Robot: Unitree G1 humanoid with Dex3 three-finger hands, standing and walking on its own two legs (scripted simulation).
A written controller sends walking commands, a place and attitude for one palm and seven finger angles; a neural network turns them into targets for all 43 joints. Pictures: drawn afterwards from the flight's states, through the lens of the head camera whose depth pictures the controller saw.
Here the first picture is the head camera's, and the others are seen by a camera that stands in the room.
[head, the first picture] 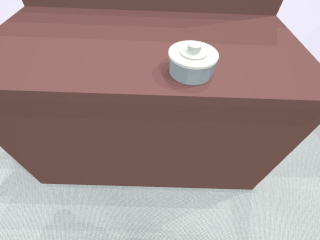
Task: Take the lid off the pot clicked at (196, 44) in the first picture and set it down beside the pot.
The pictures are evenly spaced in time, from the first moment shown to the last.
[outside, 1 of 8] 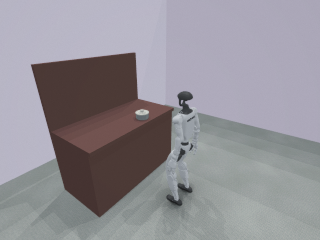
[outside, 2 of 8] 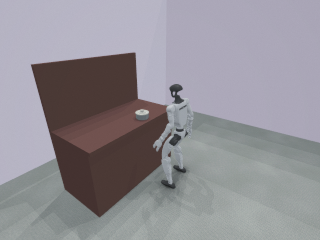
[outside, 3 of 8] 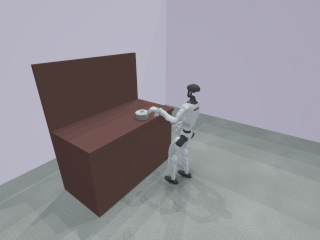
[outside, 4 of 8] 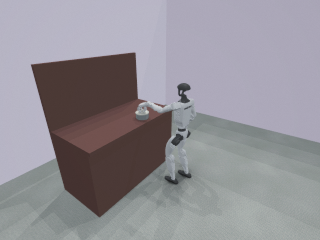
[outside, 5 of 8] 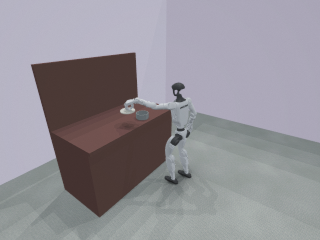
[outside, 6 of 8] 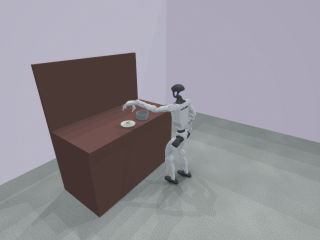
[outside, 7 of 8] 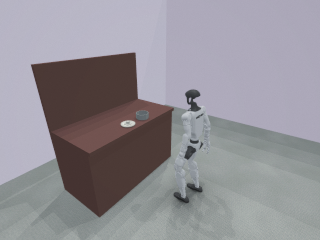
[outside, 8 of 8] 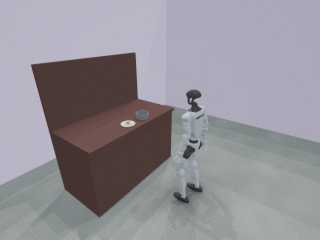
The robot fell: no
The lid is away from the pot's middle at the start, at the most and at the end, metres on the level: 0.00 0.25 0.25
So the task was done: yes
